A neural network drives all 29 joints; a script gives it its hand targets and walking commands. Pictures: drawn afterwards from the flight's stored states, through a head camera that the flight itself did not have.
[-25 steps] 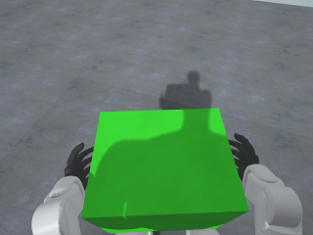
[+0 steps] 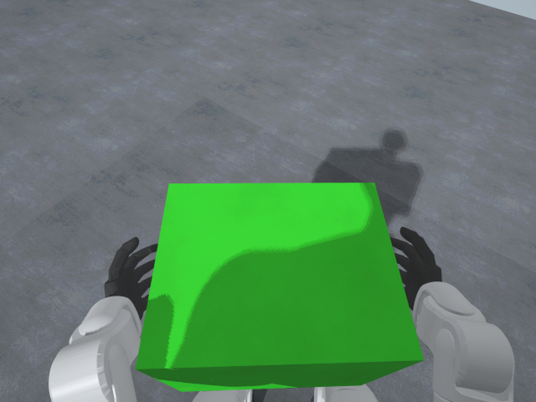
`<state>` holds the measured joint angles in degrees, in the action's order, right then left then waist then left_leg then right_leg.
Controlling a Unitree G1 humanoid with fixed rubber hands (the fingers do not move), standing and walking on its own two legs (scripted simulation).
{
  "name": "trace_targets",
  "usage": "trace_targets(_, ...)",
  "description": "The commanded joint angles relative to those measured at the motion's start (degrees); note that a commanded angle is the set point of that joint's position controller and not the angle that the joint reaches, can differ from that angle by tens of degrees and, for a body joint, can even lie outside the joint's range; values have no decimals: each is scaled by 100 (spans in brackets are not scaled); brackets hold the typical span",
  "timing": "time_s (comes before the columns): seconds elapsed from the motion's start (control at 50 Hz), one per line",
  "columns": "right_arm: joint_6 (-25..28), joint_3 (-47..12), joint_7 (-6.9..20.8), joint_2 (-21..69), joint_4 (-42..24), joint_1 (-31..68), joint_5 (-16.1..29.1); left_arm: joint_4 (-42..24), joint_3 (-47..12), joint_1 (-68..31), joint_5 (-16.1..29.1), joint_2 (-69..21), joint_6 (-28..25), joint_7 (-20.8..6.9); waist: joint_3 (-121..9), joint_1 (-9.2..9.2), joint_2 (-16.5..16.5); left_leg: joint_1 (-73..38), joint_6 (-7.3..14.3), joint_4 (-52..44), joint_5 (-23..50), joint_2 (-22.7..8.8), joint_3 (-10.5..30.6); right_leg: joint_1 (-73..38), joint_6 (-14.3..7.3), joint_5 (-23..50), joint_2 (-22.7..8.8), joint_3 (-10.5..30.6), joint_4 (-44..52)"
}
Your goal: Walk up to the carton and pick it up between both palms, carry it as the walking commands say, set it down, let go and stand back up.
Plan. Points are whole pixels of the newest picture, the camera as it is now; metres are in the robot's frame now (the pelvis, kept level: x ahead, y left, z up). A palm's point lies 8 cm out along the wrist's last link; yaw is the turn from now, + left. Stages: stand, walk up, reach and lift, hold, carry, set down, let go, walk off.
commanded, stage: carry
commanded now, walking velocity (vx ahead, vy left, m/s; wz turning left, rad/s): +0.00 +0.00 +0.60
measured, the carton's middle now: (272, 292) +0.26 +0.01 -0.01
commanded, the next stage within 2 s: none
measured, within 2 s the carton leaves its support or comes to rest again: neither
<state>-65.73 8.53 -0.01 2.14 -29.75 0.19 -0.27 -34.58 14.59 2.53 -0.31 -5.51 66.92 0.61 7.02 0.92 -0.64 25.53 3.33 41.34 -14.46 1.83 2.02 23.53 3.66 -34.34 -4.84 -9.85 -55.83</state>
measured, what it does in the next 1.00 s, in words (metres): walks backwards, turning left: right foot, then left foot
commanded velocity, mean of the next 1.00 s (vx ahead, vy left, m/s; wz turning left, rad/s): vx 0.00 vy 0.00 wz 0.43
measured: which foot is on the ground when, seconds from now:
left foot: down 0.00-0.18, up 0.20-0.52, down 0.54-0.88, up 0.90-1.00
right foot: up 0.00-0.14, down 0.16-0.52, up 0.54-0.86, down 0.88-1.00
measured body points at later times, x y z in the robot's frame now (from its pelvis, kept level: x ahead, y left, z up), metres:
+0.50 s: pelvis -0.09 +0.06 +0.01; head -0.09 +0.06 +0.46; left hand +0.08 +0.31 +0.09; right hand +0.20 -0.05 +0.09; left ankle -0.06 +0.19 -0.69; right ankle -0.03 -0.09 -0.71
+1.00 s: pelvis -0.20 +0.09 +0.02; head -0.19 +0.10 +0.47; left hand -0.08 +0.37 +0.09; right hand +0.10 +0.04 +0.09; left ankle -0.17 +0.20 -0.67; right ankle -0.16 +0.00 -0.72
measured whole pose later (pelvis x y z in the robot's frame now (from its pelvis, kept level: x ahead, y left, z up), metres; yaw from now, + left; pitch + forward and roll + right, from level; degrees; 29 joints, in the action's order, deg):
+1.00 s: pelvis -0.20 +0.09 +0.02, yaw +28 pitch -3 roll +0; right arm -64.9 9.2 0.7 2.8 -31.3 -2.9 -0.9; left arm -35.2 12.8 2.4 -0.9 -4.9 68.0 0.5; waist 4.9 0.5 0.9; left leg 28.7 1.0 49.9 -19.4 5.8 0.6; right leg 11.1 -1.7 -18.0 -4.1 -10.7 -31.9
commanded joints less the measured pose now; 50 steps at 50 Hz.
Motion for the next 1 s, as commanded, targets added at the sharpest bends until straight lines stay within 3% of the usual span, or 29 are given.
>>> trace_targets(0.0,223,-4739,597,4720,-1779,2254,1841,-1508,-5567,-2940,1815,-4609,-211,-538,-2824,-76,-1174,-2052,495,-1791,3168,-1156,2322,-91,-33,360,447,837,193)
trace_targets(0.08,207,-4707,516,4405,-1830,2187,1705,-1393,-5486,-2773,1742,-4265,-160,-506,-2662,-119,-1252,-1269,184,-2272,2016,-900,2163,-1366,-169,331,668,640,1721)
trace_targets(0.12,189,-4718,471,4395,-1796,2094,1671,-1415,-5437,-2762,1741,-4174,-124,-524,-2648,-176,-1367,-389,-256,-2424,1050,-610,1821,-2732,-239,606,517,443,3016)
trace_targets(0.14,196,-4791,458,4417,-1931,2121,1648,-1507,-5432,-2719,1715,-4124,-137,-537,-2743,-242,-878,465,-670,-2163,224,-267,1283,-3839,-371,634,-55,730,3879)
trace_targets(0.16,173,-4811,450,4510,-2019,2146,1654,-1562,-5349,-2803,1697,-4108,-145,-540,-2610,-246,1045,1153,-828,-497,-1023,495,20,-3762,-884,300,-1930,2044,4590)
trace_targets(0.18,126,-4763,418,4344,-2076,2250,1634,-1446,-5242,-2802,1650,-4114,-95,-532,-2315,-136,1872,1295,-461,1696,-1916,200,-447,-2623,-1383,1589,-3150,2441,4599)
trace_targets(0.2,75,-4782,440,4346,-1893,2411,1714,-1274,-5131,-2690,1579,-4037,-24,-536,-1921,-108,1007,1251,-280,2620,-1760,-251,-342,-2187,-1420,2637,-3086,1781,4309)
trace_targets(0.22,86,-4808,437,4408,-1946,2598,1798,-1360,-5124,-2787,1625,-4040,-42,-542,-1886,-79,720,1095,-235,2919,-1514,-304,-290,-1984,-1265,2640,-2819,1304,4203)
trace_targets(0.26,15,-4888,403,4457,-1827,2660,1819,-1128,-5012,-2723,1602,-3944,8,-561,-1866,-26,852,845,-288,2970,-1057,-435,-412,-2086,-893,3145,-2173,448,3779)
trace_targets(0.28,-53,-4922,395,4383,-1773,2777,1805,-1037,-4903,-2668,1569,-3819,38,-566,-1841,-49,1229,830,-341,2864,-954,-389,-577,-2132,-784,3349,-2038,320,3564)
trace_targets(0.36,-166,-4877,348,4288,-1784,2897,1862,-789,-4801,-2392,1491,-3724,118,-540,-1842,-159,1525,905,-423,1764,-1043,-511,-922,-2500,-892,4131,-2033,44,2995)
trace_targets(0.44,-234,-4647,380,4222,-1635,2662,1835,-958,-4953,-2556,1536,-3736,120,-500,-2108,-138,1580,-183,-215,322,-1188,-533,-1204,-1953,-676,3469,-2081,-554,2622)
trace_targets(0.46,-217,-4548,399,4191,-1588,2553,1799,-945,-4989,-2576,1545,-3768,115,-498,-2247,-81,1434,-590,-173,-146,-952,-478,-1217,-1718,-554,2813,-2011,-708,2413)
trace_targets(0.48,-207,-4463,402,4124,-1522,2477,1761,-906,-5019,-2653,1539,-3825,143,-496,-2289,25,841,-1307,-73,-885,-627,-371,-1061,-1104,-369,1978,-1741,-949,1680)
trace_targets(0.5,-193,-4401,423,4162,-1477,2376,1735,-983,-5025,-2781,1523,-3690,172,-481,-1933,77,-174,-1193,209,-1621,462,-784,228,-384,-34,685,-1314,-895,867)
trace_targets(0.52,-206,-4282,406,4046,-1389,2262,1659,-887,-5028,-2655,1517,-3770,221,-457,-1876,-64,-1859,-1572,785,-1932,2782,-2192,2716,964,283,-1023,-639,-768,-406)
trace_targets(0.54,-253,-4273,435,3915,-1288,2045,1553,-488,-4886,-2183,1353,-3752,260,-425,-2010,-63,-1412,-1409,968,-2210,3469,-2119,3286,991,443,-1190,36,95,-1198)
trace_targets(0.56,-209,-4183,496,4016,-1122,1762,1504,-662,-5085,-2414,1444,-4001,197,-441,-2238,-74,-1299,-1731,888,-1920,4424,-1853,2813,882,329,-845,47,449,-1389)
trace_targets(0.6,31,-4318,525,4490,-1514,2067,1587,-1210,-5495,-3088,1721,-4433,-37,-524,-2792,-26,-1304,-1980,666,-1977,2888,-1414,2389,808,217,-67,99,746,-1198)
trace_targets(0.66,252,-4380,573,4527,-2031,2299,1680,-1439,-5793,-3172,1826,-4723,-186,-510,-2823,-74,-1564,-1577,178,-2821,-88,-854,2114,26,37,784,362,569,-458)
trace_targets(0.72,269,-4395,501,4290,-1941,2113,1617,-1280,-5617,-2852,1760,-4406,-203,-441,-2677,-81,-1214,-1737,92,-3001,306,-763,2107,-290,-80,788,542,479,602)
trace_targets(0.76,244,-4384,455,4205,-1867,2035,1571,-1262,-5548,-2885,1739,-4167,-175,-422,-2709,-101,-1307,-1612,104,-3081,240,-824,2067,-671,-142,617,628,471,1184)
trace_targets(0.82,220,-4480,405,4184,-2056,2119,1596,-1368,-5428,-2763,1715,-4000,-140,-436,-2826,-161,-1504,-892,-416,-3551,-287,-608,1589,-2187,-274,369,844,2,2699)
trace_targets(0.86,219,-4601,380,4317,-2182,2273,1614,-1448,-5383,-2701,1718,-4091,-145,-446,-2891,-346,-828,13,-1139,-3029,-807,18,592,-3752,-553,220,221,9,4423)
trace_targets(0.88,207,-4611,371,4294,-2351,2354,1640,-1404,-5251,-2566,1660,-3992,-124,-484,-2673,-434,1277,719,-1261,-901,-931,839,-681,-3431,-1208,-416,-1600,1718,5200)
trace_targets(0.9,180,-4573,374,4266,-2323,2437,1619,-1322,-5322,-2710,1685,-4206,-72,-498,-2308,-212,1878,709,-579,1380,-1647,449,-750,-1944,-1760,602,-2869,2435,4995)
trace_targets(0.92,175,-4589,375,4299,-2122,2515,1664,-1245,-5252,-2710,1652,-4106,-49,-511,-1873,-133,991,882,-246,2184,-1290,4,-304,-1589,-1640,1720,-2651,1871,4710)
trace_targets(0.94,157,-4564,373,4306,-2120,2620,1717,-1272,-5241,-2844,1718,-4092,-53,-535,-1898,-127,542,643,-80,2445,-1022,-46,-212,-1363,-1499,2641,-2395,1361,4335)
trace_targets(0.98,55,-4578,347,4240,-1872,2574,1692,-983,-5096,-2643,1653,-3910,-3,-536,-1978,-108,779,572,-144,1770,-677,-174,-546,-1989,-1194,4480,-1605,563,3510)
